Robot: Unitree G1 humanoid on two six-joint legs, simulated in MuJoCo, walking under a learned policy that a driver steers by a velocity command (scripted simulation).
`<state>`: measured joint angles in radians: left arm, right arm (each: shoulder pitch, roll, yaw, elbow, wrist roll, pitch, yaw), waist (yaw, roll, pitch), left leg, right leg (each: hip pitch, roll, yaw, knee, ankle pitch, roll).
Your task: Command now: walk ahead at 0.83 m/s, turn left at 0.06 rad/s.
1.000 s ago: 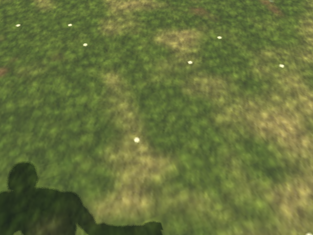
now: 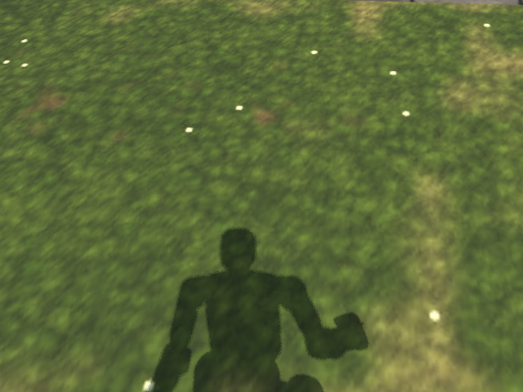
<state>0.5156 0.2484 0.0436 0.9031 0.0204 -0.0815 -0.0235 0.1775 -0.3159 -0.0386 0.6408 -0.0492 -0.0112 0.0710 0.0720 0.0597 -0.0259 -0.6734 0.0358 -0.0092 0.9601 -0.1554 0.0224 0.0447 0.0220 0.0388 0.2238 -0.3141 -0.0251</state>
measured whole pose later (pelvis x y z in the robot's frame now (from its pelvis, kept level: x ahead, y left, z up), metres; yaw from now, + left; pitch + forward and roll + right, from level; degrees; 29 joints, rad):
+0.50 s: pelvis +0.38 +0.03 -0.01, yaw -16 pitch +0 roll +2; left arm 0.10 0.30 0.05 0.75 0.02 0.00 -0.08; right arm 0.48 -0.28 -0.05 0.90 -0.03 -0.11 0.00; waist -0.04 -0.03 0.02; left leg 0.14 -0.05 0.29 0.22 -0.34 0.02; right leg -0.81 -0.09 -0.07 1.04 0.01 -0.12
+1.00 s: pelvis +0.73 -0.08 +0.00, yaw -32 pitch +1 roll +0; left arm 0.24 0.26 0.04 0.81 -0.01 -0.03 0.04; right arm 0.07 -0.28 -0.04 0.70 0.00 -0.09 0.00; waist 0.06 0.05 0.08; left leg -0.62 0.06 -0.06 0.63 0.06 -0.06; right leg -0.11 0.16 0.04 0.36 -0.27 -0.14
